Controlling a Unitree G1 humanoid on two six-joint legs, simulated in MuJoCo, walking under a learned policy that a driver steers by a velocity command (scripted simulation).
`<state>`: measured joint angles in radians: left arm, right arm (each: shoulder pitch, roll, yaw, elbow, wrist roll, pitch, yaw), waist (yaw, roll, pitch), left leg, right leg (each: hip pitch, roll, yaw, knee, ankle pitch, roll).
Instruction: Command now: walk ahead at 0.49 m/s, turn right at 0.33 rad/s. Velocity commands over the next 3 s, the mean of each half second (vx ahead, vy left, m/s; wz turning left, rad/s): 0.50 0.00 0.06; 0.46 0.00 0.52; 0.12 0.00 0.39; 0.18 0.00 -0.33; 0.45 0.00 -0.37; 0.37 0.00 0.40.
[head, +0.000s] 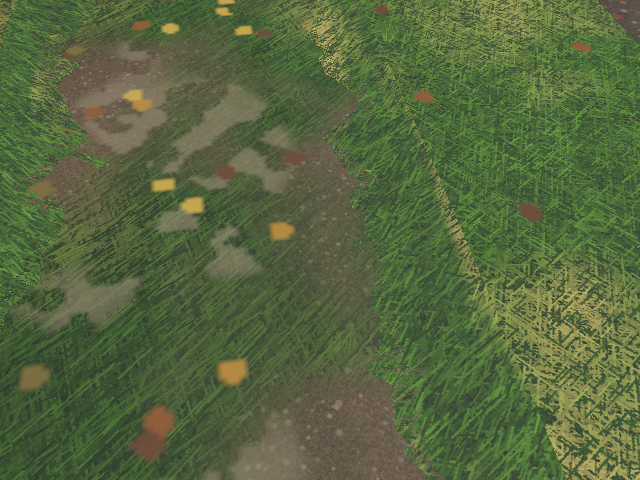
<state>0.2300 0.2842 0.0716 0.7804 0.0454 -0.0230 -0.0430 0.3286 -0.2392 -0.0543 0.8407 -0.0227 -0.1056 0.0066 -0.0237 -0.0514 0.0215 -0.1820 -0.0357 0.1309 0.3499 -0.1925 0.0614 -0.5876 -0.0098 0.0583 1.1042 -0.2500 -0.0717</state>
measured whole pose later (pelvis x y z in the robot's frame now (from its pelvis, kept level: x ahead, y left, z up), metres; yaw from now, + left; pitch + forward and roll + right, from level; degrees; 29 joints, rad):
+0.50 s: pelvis +0.26 -0.05 +0.00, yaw +5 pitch +1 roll +0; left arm 0.33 0.22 0.04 0.89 0.02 -0.10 0.00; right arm 0.29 -0.25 -0.07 0.89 -0.03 -0.02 0.03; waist 0.00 0.04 0.02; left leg -0.59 0.07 0.00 1.10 -0.22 0.06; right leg -0.12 0.02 -0.17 0.31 -0.21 -0.07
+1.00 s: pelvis +0.51 +0.05 -0.01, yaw +24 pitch +0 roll +0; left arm 0.16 0.24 0.04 0.79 0.04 -0.05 0.01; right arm 0.28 -0.26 -0.07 0.86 0.00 -0.03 0.01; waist -0.01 -0.02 0.09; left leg -0.24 -0.14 0.02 0.40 -0.17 0.15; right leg -0.57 -0.09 0.03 1.14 -0.32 0.03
